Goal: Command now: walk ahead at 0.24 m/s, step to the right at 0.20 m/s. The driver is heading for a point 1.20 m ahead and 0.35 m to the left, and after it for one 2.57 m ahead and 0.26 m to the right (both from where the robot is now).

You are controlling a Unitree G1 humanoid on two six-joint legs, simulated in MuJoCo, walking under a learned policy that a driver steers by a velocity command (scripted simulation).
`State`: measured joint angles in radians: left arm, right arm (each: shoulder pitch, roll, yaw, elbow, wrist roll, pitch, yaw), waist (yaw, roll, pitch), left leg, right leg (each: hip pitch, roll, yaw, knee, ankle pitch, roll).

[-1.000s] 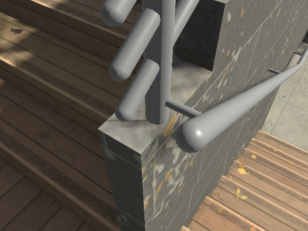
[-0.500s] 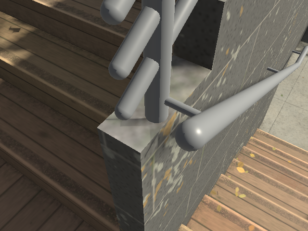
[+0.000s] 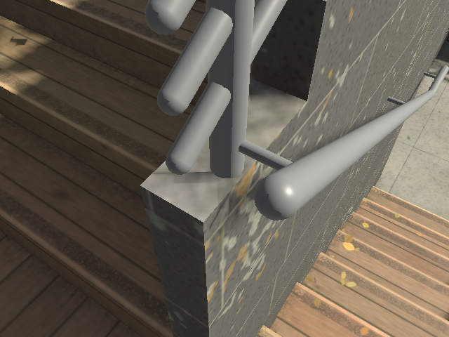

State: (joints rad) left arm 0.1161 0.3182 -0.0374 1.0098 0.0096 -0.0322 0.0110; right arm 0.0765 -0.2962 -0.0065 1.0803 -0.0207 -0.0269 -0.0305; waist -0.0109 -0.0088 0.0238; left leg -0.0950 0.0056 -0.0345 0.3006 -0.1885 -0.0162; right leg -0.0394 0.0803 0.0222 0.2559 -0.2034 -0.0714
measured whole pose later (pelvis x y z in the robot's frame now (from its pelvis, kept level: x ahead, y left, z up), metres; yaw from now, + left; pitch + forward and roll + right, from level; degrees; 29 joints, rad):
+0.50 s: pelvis +0.00 +0.00 +0.00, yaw +0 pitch -1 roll +0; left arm 0.12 0.32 -0.04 1.01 0.02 -0.03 0.01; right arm 0.08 -0.30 -0.01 1.08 -0.01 -0.03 -0.03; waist -0.01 -0.01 0.03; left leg -0.09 0.00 -0.04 0.30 -0.20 -0.02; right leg -0.04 0.08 0.02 0.26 -0.20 -0.07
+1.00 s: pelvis +0.00 +0.00 +0.00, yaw +0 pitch -1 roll +0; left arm 0.12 0.31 -0.04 1.00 0.02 -0.04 0.01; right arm 0.08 -0.30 -0.01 1.08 -0.01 -0.03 -0.03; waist -0.01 -0.01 0.02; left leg -0.09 0.00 -0.04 0.29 -0.20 -0.02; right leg -0.04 0.08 0.02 0.25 -0.20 -0.07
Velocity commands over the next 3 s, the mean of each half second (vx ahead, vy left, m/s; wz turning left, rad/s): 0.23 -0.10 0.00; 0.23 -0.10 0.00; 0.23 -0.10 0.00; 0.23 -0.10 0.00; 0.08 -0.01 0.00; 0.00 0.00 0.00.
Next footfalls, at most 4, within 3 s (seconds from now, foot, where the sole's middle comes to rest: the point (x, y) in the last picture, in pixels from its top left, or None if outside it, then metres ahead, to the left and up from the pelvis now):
none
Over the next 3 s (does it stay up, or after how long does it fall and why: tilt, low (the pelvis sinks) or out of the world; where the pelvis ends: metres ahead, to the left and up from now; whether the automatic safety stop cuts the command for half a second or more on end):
stays up -0.03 0.07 0.00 its command is cut before an obstacle from the start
